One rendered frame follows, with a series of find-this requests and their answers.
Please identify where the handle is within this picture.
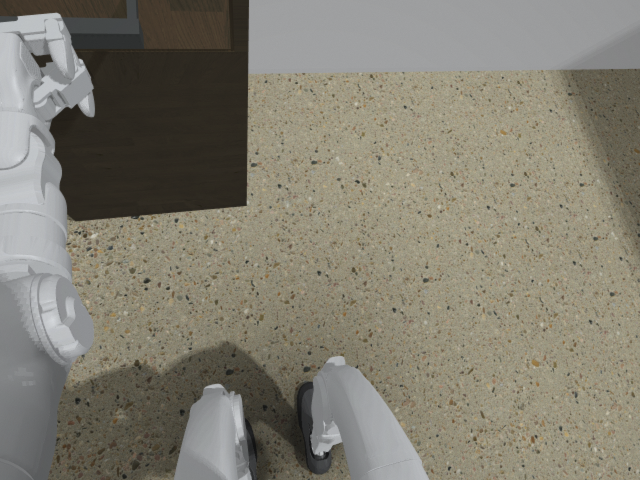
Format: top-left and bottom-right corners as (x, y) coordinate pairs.
(0, 0), (144, 49)

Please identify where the drawer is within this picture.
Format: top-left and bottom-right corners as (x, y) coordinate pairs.
(0, 0), (231, 49)

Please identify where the robot left thigh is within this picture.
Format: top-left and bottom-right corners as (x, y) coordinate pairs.
(174, 391), (247, 480)

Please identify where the robot left forearm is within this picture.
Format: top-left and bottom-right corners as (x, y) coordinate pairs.
(0, 111), (72, 283)

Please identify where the cabinet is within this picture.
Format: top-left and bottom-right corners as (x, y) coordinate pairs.
(31, 0), (249, 221)

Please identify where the right robot shin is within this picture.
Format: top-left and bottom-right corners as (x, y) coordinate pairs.
(310, 356), (346, 455)

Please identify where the left robot hand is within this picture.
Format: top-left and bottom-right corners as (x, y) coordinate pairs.
(0, 13), (95, 130)

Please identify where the left robot upper arm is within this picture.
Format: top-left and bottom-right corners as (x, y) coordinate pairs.
(0, 273), (94, 480)

